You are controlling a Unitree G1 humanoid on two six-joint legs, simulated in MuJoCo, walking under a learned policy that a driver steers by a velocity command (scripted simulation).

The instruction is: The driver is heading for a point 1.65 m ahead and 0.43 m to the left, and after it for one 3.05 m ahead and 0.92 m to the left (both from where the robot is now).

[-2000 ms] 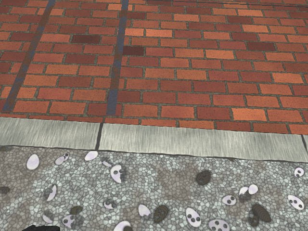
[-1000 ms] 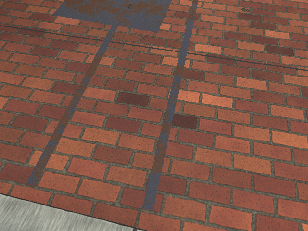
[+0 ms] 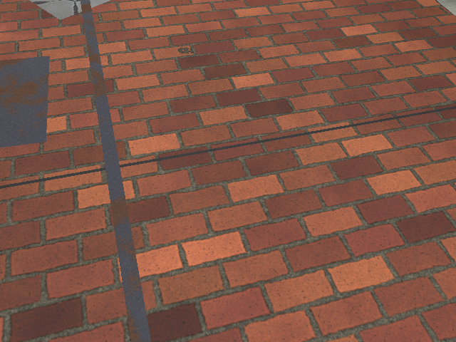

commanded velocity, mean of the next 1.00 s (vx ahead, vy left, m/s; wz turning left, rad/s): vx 0.50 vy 0.00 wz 0.18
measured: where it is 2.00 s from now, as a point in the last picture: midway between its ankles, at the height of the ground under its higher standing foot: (162, 206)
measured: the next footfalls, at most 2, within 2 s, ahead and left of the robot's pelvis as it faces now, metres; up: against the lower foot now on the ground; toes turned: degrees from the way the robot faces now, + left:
right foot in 0.36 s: +0.35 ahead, -0.12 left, +0.00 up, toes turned -4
left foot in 0.88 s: +0.60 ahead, +0.17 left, +0.00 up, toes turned +15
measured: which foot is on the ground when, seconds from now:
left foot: down 0.00-0.38, up 0.40-0.86, down 0.88-1.00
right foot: up 0.00-0.34, down 0.36-0.90, up 0.92-1.00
